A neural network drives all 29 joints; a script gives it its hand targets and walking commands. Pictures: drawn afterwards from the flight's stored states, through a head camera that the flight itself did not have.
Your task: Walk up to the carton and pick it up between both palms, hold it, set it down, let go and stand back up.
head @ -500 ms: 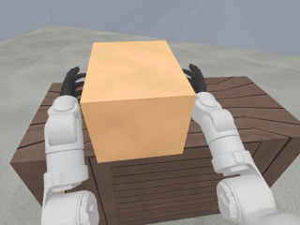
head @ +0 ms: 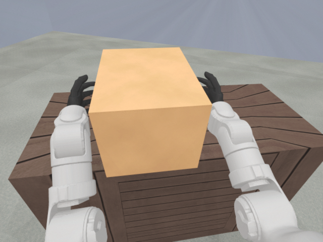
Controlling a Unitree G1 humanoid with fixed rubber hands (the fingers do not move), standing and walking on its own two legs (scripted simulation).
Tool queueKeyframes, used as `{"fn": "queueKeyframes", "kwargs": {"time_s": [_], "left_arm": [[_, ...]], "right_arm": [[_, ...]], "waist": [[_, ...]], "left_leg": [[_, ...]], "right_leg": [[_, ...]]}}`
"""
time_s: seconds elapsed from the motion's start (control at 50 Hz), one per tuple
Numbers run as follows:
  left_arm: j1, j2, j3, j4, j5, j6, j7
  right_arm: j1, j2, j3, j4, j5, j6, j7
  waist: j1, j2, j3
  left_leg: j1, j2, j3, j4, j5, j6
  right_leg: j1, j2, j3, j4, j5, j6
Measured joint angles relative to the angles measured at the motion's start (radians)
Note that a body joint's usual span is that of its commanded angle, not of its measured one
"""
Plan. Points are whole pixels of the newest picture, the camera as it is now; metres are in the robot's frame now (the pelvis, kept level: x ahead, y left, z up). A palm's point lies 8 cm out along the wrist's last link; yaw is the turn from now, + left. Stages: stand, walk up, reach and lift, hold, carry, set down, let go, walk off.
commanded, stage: hold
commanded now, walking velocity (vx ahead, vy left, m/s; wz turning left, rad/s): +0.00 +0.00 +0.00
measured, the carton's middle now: (147, 104) +0.42 +0.00 +0.19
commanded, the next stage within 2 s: set down in 0.76 s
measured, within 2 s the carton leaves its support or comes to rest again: neither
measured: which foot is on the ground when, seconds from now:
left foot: down 0.00-1.00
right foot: down 0.00-1.00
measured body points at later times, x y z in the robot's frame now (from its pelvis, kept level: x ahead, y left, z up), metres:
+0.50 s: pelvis +0.00 +0.00 +0.00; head -0.06 +0.03 +0.44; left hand +0.37 +0.17 +0.22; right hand +0.38 -0.14 +0.22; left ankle +0.04 +0.11 -0.75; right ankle +0.02 -0.10 -0.75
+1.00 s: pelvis +0.00 +0.00 +0.00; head -0.06 +0.02 +0.44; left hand +0.38 +0.17 +0.24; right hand +0.38 -0.15 +0.23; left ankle +0.04 +0.11 -0.75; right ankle +0.02 -0.10 -0.75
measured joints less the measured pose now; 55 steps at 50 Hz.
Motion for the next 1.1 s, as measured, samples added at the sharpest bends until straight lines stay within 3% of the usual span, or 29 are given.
{"fn": "queueKeyframes", "kwargs": {"time_s": [0.24, 0.54, 0.84, 0.96, 1.1], "left_arm": [[-0.043, 0.004, 0.021, 0.042, 0.010, 0.001, -0.001], [-0.005, 0.014, 0.000, -0.015, -0.003, 0.004, -0.006], [-0.002, -0.003, 0.003, -0.037, 0.007, 0.011, 0.000], [-0.036, -0.008, 0.030, 0.030, 0.021, -0.065, -0.011], [-0.075, -0.019, 0.072, 0.159, 0.074, -0.222, -0.048]], "right_arm": [[-0.049, -0.004, -0.007, 0.063, -0.001, -0.011, 0.005], [-0.014, 0.009, -0.007, -0.005, 0.007, -0.001, -0.007], [-0.008, -0.001, 0.001, -0.014, 0.014, -0.004, -0.003], [-0.025, 0.022, -0.035, 0.035, -0.054, -0.071, 0.017], [-0.017, 0.076, -0.124, 0.148, -0.195, -0.248, 0.060]], "waist": [[0.026, 0.001, 0.005], [0.010, -0.004, 0.027], [0.018, 0.001, 0.029], [0.023, -0.001, 0.033], [0.042, -0.013, 0.043]], "left_leg": [[-0.001, 0.003, 0.010, -0.001, 0.003, 0.002], [0.003, -0.003, -0.010, 0.017, -0.011, 0.000], [0.010, 0.002, 0.006, 0.014, -0.013, 0.002], [0.022, -0.003, 0.000, 0.002, -0.007, 0.003], [0.058, -0.012, -0.009, -0.030, 0.003, 0.004]], "right_leg": [[-0.010, 0.003, 0.011, 0.010, -0.001, -0.003], [0.010, -0.003, -0.009, 0.011, -0.012, 0.001], [0.009, 0.001, 0.008, 0.012, -0.009, 0.001], [0.019, -0.002, 0.002, 0.010, -0.011, 0.001], [0.049, -0.010, -0.007, -0.002, -0.016, 0.002]]}}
